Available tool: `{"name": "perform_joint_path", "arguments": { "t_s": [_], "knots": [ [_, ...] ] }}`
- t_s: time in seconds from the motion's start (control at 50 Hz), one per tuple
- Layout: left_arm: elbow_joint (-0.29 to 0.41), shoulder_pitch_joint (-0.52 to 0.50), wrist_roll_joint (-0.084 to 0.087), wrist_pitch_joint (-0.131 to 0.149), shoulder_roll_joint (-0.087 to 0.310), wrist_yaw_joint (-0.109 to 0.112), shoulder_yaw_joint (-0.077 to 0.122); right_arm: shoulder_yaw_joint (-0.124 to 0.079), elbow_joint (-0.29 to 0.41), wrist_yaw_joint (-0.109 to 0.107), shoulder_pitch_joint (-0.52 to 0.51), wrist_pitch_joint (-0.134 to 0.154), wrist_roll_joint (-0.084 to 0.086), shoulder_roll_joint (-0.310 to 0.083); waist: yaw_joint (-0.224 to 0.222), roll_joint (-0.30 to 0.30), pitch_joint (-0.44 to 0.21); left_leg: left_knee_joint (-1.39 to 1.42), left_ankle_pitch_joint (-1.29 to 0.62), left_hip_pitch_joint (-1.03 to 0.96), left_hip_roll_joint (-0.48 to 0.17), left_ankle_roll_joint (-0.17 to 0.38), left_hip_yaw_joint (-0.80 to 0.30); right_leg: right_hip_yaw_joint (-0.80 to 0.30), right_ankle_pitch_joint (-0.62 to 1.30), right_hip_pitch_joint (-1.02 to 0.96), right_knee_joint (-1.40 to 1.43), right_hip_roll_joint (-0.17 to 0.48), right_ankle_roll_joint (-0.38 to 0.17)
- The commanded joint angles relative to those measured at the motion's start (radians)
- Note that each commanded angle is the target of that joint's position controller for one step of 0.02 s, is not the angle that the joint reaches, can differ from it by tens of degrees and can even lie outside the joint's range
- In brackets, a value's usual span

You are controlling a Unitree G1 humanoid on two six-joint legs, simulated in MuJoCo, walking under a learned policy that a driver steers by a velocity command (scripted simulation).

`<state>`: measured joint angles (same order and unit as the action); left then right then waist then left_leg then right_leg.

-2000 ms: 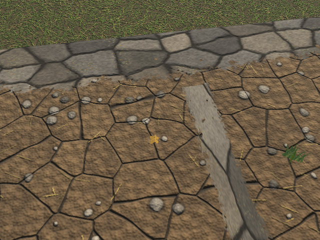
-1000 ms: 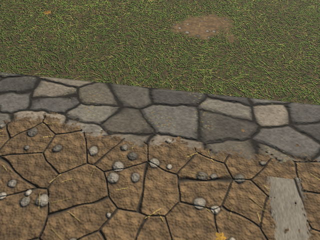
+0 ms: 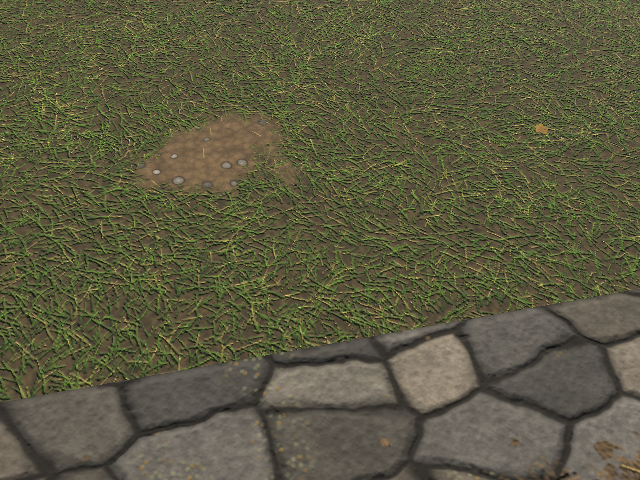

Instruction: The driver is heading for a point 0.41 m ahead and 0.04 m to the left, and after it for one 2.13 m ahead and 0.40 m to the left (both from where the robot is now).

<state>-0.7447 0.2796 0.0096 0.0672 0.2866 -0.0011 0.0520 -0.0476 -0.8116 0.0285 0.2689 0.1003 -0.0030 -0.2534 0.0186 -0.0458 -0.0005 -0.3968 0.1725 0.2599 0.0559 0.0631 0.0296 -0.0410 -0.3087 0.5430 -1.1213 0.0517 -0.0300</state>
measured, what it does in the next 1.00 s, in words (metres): walks ahead, turning left: right foot, then left foot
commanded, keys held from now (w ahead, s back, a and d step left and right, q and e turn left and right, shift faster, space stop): no key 0.24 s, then q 0.54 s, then no key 0.22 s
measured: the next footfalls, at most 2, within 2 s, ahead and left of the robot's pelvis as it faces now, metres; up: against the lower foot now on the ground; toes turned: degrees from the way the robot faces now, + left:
right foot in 0.28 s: +0.31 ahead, -0.13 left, +0.00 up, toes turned +0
left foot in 0.68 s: +0.21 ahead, +0.11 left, +0.00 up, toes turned +15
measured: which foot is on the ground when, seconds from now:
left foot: down 0.00-0.28, up 0.30-0.66, down 0.68-1.00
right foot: up 0.00-0.26, down 0.28-0.68, up 0.70-1.00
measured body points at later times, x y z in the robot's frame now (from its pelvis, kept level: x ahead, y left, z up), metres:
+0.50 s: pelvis +0.17 -0.03 -0.01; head +0.21 -0.03 +0.44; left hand +0.32 +0.24 -0.10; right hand +0.29 -0.30 -0.14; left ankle +0.15 +0.11 -0.68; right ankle +0.27 -0.13 -0.74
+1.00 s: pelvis +0.18 +0.02 +0.00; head +0.20 +0.06 +0.45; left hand +0.23 +0.33 -0.12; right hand +0.40 -0.19 -0.09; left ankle +0.17 +0.10 -0.74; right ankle +0.25 -0.13 -0.69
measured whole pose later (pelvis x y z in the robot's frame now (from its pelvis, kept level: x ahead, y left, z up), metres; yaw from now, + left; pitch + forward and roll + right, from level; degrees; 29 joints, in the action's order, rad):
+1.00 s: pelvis +0.18 +0.02 +0.00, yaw +19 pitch +2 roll -2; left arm -0.81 0.12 0.00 -0.02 0.29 0.04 0.09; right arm -0.04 -0.70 -0.03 0.20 -0.01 -0.01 -0.25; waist 0.00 -0.03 0.01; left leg -0.45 0.21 0.27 0.05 0.06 -0.06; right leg -0.04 -0.32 0.46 -0.85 0.02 0.07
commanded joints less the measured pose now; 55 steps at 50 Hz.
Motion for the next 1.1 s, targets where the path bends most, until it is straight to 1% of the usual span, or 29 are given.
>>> {"name": "perform_joint_path", "arguments": {
  "t_s": [0.02, 0.08, 0.12, 0.18, 0.22, 0.26, 0.28, 0.3, 0.32, 0.34, 0.36, 0.38, 0.4, 0.44, 0.5, 0.58, 0.64, 0.66, 0.68, 0.7, 0.72, 0.74, 0.78, 0.8, 0.86, 0.94, 1.04, 1.08, 1.1],
  "knots": [
    [0.077, -0.002, -0.008, 0.006, 0.058, 0.009, 0.018, -0.027, 0.047, -0.004, -0.022, 0.018, 0.001, -0.136, -0.027, 0.127, 0.003, 0.23, -0.267, -0.077, -0.263, 0.185, -0.243, -0.016, 0.085, 0.136, 0.076, 0.067, 0.029],
    [0.094, -0.066, -0.017, 0.013, 0.023, 0.011, 0.005, -0.029, 0.028, -0.018, -0.012, 0.004, 0.003, -0.151, -0.018, 0.112, -0.009, 0.184, -0.624, -0.066, -0.21, 0.145, -0.097, 0.023, 0.231, 0.07, 0.295, 0.04, 0.048],
    [0.103, -0.131, -0.013, 0.019, 0.005, 0.003, -0.001, -0.027, 0.01, -0.026, 0.029, -0.006, 0.009, -0.156, 0.016, 0.122, -0.026, 0.169, -0.631, -0.078, -0.185, 0.118, -0.055, 0.049, 0.364, 0.002, 0.434, 0.005, 0.044],
    [0.12, -0.191, -0.01, 0.021, 0.017, -0.011, 0.003, -0.024, -0.017, -0.032, 0.071, -0.026, 0.015, -0.163, 0.039, 0.131, -0.036, 0.12, -0.574, -0.156, -0.214, 0.109, -0.079, 0.034, 0.416, -0.031, 0.545, -0.022, 0.031],
    [0.129, -0.197, -0.016, 0.026, 0.041, -0.021, 0.011, -0.026, -0.023, -0.036, 0.059, -0.038, 0.017, -0.169, 0.025, 0.139, -0.042, 0.057, -0.558, -0.202, -0.242, 0.097, -0.113, 0.02, 0.357, -0.049, 0.593, -0.03, 0.005],
    [0.1, -0.107, -0.031, 0.033, 0.069, -0.021, 0.025, -0.025, -0.022, -0.038, 0.029, -0.047, 0.024, -0.165, -0.032, 0.123, -0.077, -0.069, -0.551, -0.203, -0.21, 0.062, -0.127, 0.034, 0.422, -0.194, 0.705, -0.053, -0.031],
    [0.089, -0.048, -0.043, 0.039, 0.125, -0.011, 0.04, -0.017, -0.018, -0.037, 0.055, -0.042, 0.012, -0.144, -0.045, 0.069, -0.138, -0.189, -0.466, -0.142, -0.149, 0.022, -0.109, -0.012, 0.753, -0.363, 0.7, 0.013, -0.066],
    [0.095, 0.018, -0.067, 0.034, 0.179, 0.0, 0.047, 0.007, -0.009, -0.029, 0.139, -0.028, -0.01, -0.075, -0.028, -0.085, -0.275, -0.427, -0.08, 0.103, -0.077, -0.032, -0.093, -0.189, 1.165, -0.699, 0.583, 0.231, -0.185],
    [0.094, 0.05, -0.052, 0.014, 0.131, 0.003, 0.038, 0.024, -0.028, -0.025, 0.214, -0.028, 0.007, -0.05, -0.05, -0.223, -0.416, -0.673, 0.528, 0.249, -0.011, -0.08, -0.1, -0.365, 1.238, -0.829, 0.585, 0.402, -0.328],
    [0.099, 0.059, -0.03, -0.006, 0.108, 0.003, 0.033, -0.006, -0.024, -0.023, 0.158, -0.043, 0.027, -0.156, -0.082, -0.128, -0.411, -0.78, 0.578, 0.302, -0.038, -0.09, -0.145, -0.365, 1.019, -0.774, 0.623, 0.371, -0.31],
    [0.103, 0.003, -0.018, -0.019, 0.111, 0.009, 0.034, -0.019, 0.002, -0.03, 0.08, -0.063, 0.036, -0.176, -0.073, -0.071, -0.308, -0.829, 0.517, 0.372, -0.061, -0.102, -0.122, -0.313, 0.811, -0.678, 0.672, 0.338, -0.274],
    [0.105, -0.061, -0.014, -0.025, 0.093, 0.015, 0.026, -0.022, 0.006, -0.04, 0.047, -0.088, 0.031, -0.159, -0.049, -0.034, -0.217, -0.814, 0.457, 0.379, -0.09, -0.116, -0.107, -0.258, 0.62, -0.545, 0.728, 0.303, -0.246],
    [0.107, -0.124, -0.018, -0.031, 0.085, 0.019, 0.023, -0.026, 0.008, -0.052, 0.049, -0.117, 0.025, -0.147, -0.017, -0.048, -0.153, -0.779, 0.4, 0.329, -0.113, -0.129, -0.104, -0.207, 0.44, -0.402, 0.789, 0.275, -0.223],
    [0.104, -0.202, -0.037, -0.037, 0.098, 0.021, 0.031, -0.026, 0.009, -0.068, 0.09, -0.154, 0.019, -0.111, 0.026, -0.11, -0.09, -0.731, 0.31, 0.203, -0.102, -0.145, -0.048, -0.094, 0.27, -0.196, 0.87, 0.22, -0.206],
    [0.091, -0.235, -0.034, -0.034, 0.099, 0.03, 0.036, -0.03, 0.034, -0.07, 0.074, -0.163, 0.01, -0.098, 0.029, -0.108, -0.098, -0.616, 0.229, 0.149, -0.117, -0.128, -0.028, -0.009, 0.257, -0.17, 0.878, 0.222, -0.206],
    [0.061, -0.221, -0.021, -0.049, 0.126, 0.044, 0.047, -0.034, 0.08, -0.048, 0.011, -0.159, 0.009, -0.11, 0.003, -0.099, -0.127, -0.469, 0.174, 0.106, -0.13, -0.093, -0.007, 0.007, 0.221, -0.241, 0.862, 0.27, -0.202],
    [0.041, -0.239, 0.003, -0.066, 0.138, 0.044, 0.052, -0.047, 0.079, -0.033, 0.05, -0.159, 0.006, -0.115, 0.036, -0.083, -0.117, -0.275, 0.097, 0.0, -0.096, -0.04, 0.044, 0.052, 0.126, -0.243, 0.793, 0.26, -0.142],
    [0.027, -0.223, 0.01, -0.072, 0.118, 0.043, 0.049, -0.056, 0.067, -0.031, 0.08, -0.159, -0.001, -0.127, 0.043, -0.05, -0.099, -0.192, 0.066, -0.049, -0.073, -0.009, 0.042, 0.087, 0.058, -0.213, 0.723, 0.226, -0.093],
    [0.005, -0.173, 0.008, -0.08, 0.079, 0.039, 0.044, -0.07, 0.073, -0.038, 0.098, -0.157, -0.009, -0.176, 0.033, 0.1, -0.041, -0.023, -0.018, -0.079, -0.147, 0.047, -0.117, 0.169, -0.048, -0.121, 0.533, 0.145, -0.006],
    [0.031, -0.152, -0.027, -0.083, 0.032, 0.033, 0.031, -0.086, 0.119, -0.058, 0.07, -0.157, -0.005, -0.281, -0.021, 0.394, 0.01, 0.056, -0.256, -0.133, -0.384, 0.177, -0.48, 0.231, -0.324, 0.13, 0.217, -0.015, 0.101],
    [0.075, -0.285, -0.027, -0.076, 0.074, 0.042, 0.044, -0.087, 0.137, -0.047, 0.082, -0.133, -0.045, -0.307, 0.055, 0.341, -0.01, 0.139, -0.183, -0.022, -0.436, 0.285, -0.589, 0.045, -0.364, 0.169, 0.051, -0.066, 0.083],
    [0.074, -0.296, -0.009, -0.077, 0.098, 0.048, 0.054, -0.083, 0.142, -0.043, 0.037, -0.109, -0.05, -0.284, 0.027, 0.254, 0.001, 0.142, -0.094, -0.015, -0.382, 0.243, -0.512, -0.006, -0.267, 0.175, -0.013, -0.045, 0.062],
    [0.027, -0.236, -0.02, -0.084, 0.112, 0.063, 0.068, -0.066, 0.163, -0.05, -0.07, -0.095, -0.002, -0.212, -0.022, 0.176, -0.019, 0.107, -0.059, -0.036, -0.301, 0.136, -0.394, -0.025, -0.109, 0.169, -0.018, -0.021, 0.057],
    [0.017, -0.212, -0.026, -0.085, 0.11, 0.065, 0.07, -0.055, 0.17, -0.056, -0.093, -0.095, 0.006, -0.188, -0.034, 0.181, -0.04, 0.093, -0.118, -0.037, -0.283, 0.127, -0.353, -0.019, -0.06, 0.143, -0.041, -0.026, 0.066],
    [0.007, -0.192, -0.012, -0.078, 0.082, 0.058, 0.062, -0.037, 0.168, -0.067, -0.054, -0.093, -0.003, -0.142, -0.027, 0.16, -0.1, 0.067, -0.263, -0.119, -0.26, 0.134, -0.299, -0.018, 0.006, 0.104, -0.017, -0.032, 0.084],
    [0.01, -0.227, -0.007, -0.073, 0.051, 0.047, 0.041, -0.038, 0.158, -0.073, -0.039, -0.099, -0.004, -0.149, 0.003, 0.181, -0.094, 0.057, -0.246, -0.177, -0.254, 0.139, -0.292, -0.017, 0.014, 0.033, 0.236, -0.014, 0.106],
    [-0.006, -0.205, 0.002, -0.067, 0.074, 0.031, 0.038, -0.037, 0.146, -0.053, -0.067, -0.111, -0.008, -0.159, 0.021, 0.192, -0.054, 0.043, -0.236, -0.094, -0.261, 0.174, -0.332, 0.016, -0.06, -0.145, 0.431, -0.022, 0.1],
    [-0.022, -0.173, 0.002, -0.059, 0.063, 0.025, 0.033, -0.028, 0.138, -0.051, -0.094, -0.113, 0.001, -0.142, -0.006, 0.174, -0.051, 0.009, -0.275, -0.09, -0.243, 0.156, -0.334, 0.028, 0.019, -0.224, 0.588, -0.03, 0.084],
    [-0.035, -0.145, -0.005, -0.052, 0.057, 0.02, 0.029, -0.023, 0.13, -0.05, -0.099, -0.114, 0.009, -0.132, -0.03, 0.156, -0.051, -0.009, -0.279, -0.071, -0.222, 0.128, -0.322, 0.032, 0.163, -0.302, 0.728, -0.031, 0.069]
  ]
}}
